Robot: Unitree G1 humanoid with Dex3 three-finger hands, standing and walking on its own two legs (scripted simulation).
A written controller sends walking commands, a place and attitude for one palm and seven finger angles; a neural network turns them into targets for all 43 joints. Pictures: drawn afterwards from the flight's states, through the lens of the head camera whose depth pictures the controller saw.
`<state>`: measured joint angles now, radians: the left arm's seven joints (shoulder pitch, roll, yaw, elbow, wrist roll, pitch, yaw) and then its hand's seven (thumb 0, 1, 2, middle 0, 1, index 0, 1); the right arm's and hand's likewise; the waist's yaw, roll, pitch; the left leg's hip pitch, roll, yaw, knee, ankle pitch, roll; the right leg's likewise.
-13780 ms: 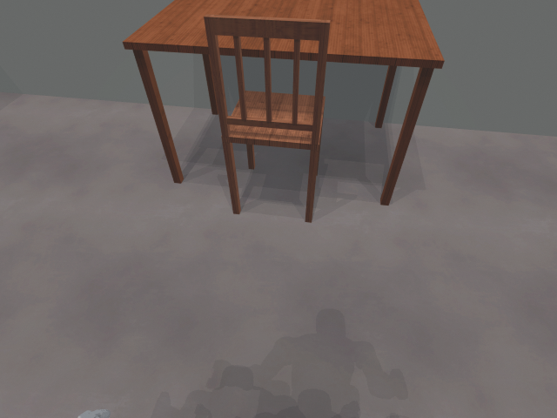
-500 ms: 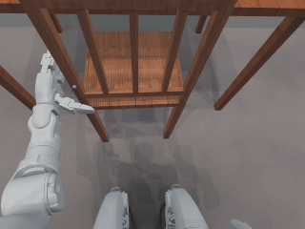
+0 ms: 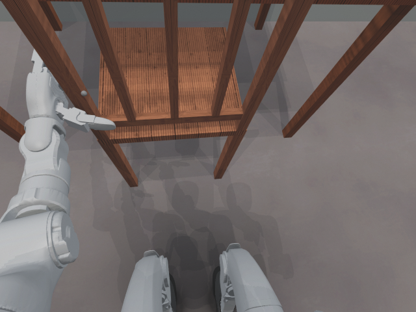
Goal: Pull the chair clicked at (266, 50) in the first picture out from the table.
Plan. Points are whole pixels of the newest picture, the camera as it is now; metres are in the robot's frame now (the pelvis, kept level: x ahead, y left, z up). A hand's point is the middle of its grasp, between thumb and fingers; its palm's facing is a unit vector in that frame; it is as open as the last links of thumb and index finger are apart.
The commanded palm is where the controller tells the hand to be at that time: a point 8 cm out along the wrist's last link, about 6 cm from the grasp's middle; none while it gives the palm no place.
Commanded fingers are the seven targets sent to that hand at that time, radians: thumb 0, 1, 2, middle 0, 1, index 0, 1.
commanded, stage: push the fingers through the gap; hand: left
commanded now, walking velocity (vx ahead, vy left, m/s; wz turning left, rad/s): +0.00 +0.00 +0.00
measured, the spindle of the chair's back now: (172, 70) +0.54 +0.03 +0.06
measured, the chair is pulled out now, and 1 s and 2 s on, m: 0.00 0.00 0.02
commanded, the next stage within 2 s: hook a spindle and tug to test in 0.24 s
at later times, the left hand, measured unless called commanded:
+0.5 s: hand (84, 99) +0.49 +0.19 +0.03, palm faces +0.07 -1.00 -0.02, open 16.7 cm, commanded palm +0.47 +0.22 +0.04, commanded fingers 0.00 -0.50 0.30 -0.22 -0.57 -0.22 -0.57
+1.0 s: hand (81, 96) +0.50 +0.19 +0.04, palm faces +0.09 -1.00 -0.02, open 9.9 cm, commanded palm +0.47 +0.22 +0.04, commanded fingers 0.00 0.56 0.76 -0.50 -1.45 -0.50 -1.45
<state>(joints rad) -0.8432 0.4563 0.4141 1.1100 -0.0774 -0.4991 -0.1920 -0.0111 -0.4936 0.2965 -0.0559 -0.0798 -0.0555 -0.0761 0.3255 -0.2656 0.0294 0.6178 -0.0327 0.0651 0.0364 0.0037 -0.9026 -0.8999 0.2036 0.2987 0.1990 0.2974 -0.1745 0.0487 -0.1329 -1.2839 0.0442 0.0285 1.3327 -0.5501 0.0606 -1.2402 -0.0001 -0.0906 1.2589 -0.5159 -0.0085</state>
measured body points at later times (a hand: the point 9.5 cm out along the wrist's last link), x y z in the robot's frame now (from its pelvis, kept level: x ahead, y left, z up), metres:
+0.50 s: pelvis +0.01 +0.00 +0.01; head +0.16 +0.03 +0.43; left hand +0.48 +0.24 +0.04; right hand +0.05 -0.26 -0.11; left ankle +0.03 +0.08 -0.61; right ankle +0.04 -0.12 -0.61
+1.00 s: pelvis +0.00 +0.00 +0.01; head +0.16 +0.02 +0.43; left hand +0.49 +0.25 +0.04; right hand +0.04 -0.27 -0.11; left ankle +0.03 +0.08 -0.61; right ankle +0.03 -0.12 -0.61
